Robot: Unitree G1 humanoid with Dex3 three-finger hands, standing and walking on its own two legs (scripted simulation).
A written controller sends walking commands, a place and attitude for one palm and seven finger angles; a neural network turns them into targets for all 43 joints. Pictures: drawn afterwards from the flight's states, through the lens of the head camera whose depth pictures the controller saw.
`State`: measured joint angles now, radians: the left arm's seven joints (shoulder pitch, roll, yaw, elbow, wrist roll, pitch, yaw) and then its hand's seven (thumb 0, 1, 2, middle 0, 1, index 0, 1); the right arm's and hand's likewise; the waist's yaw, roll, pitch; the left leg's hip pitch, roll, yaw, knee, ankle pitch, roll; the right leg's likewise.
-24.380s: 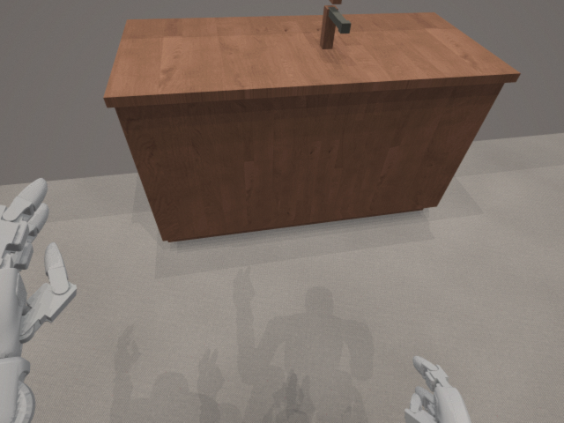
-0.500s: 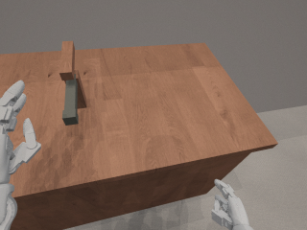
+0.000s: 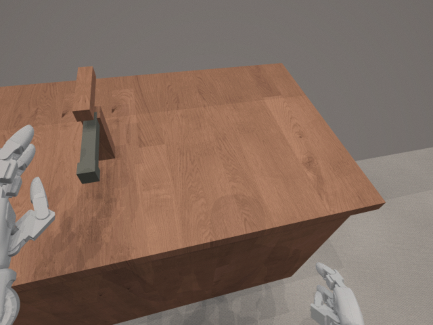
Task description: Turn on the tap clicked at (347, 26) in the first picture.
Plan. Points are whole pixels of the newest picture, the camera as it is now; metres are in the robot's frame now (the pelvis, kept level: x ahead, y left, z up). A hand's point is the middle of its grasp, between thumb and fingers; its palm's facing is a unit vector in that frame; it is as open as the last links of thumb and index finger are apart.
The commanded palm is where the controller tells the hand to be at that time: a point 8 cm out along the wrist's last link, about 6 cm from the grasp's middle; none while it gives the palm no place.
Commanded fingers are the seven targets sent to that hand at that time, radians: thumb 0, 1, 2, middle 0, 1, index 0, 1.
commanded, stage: come to a stop and stand still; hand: left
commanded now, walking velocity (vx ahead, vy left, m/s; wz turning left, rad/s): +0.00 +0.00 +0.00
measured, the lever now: (88, 172) +0.32 +0.25 +0.11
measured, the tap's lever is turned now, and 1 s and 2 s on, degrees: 0 0 0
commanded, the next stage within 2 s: look again from close up in 1.06 s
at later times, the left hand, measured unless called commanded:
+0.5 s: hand (56, 199) +0.23 +0.24 +0.17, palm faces +0.31 -0.84 -0.44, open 7.4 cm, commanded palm +0.16 +0.28 +0.17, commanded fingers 0.00 0.90 0.90 -0.20 -0.30 -0.20 -0.30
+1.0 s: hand (18, 236) +0.18 +0.26 +0.16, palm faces +0.36 -0.84 -0.40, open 7.4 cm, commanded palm +0.12 +0.29 +0.17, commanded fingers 0.00 0.90 0.90 -0.20 -0.30 -0.20 -0.30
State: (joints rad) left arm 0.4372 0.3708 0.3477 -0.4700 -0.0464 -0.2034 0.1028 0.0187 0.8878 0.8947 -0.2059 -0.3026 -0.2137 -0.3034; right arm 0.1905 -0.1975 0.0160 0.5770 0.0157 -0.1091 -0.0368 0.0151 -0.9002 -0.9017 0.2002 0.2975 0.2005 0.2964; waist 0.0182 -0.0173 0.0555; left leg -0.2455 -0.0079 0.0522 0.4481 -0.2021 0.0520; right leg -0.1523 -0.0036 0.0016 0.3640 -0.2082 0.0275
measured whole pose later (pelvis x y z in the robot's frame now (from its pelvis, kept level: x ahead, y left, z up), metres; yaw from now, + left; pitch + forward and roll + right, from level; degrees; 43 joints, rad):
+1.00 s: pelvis -0.03 +0.00 -0.01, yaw +3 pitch +1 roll -1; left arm 0.40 0.44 0.40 -0.46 -0.10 -0.33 0.07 0.02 0.89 0.89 -0.21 -0.30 -0.21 -0.30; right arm 0.17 -0.18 0.03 0.57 0.02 -0.18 0.01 0.01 -0.90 -0.90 0.20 0.30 0.20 0.30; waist 0.03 -0.04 0.09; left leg -0.35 -0.05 0.02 0.49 -0.16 0.06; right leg -0.27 -0.04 -0.03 0.48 -0.23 0.03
